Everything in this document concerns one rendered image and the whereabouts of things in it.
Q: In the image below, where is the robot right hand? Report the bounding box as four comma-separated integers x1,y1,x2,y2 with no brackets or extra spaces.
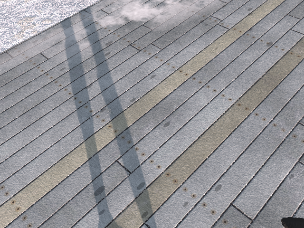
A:
281,217,304,228

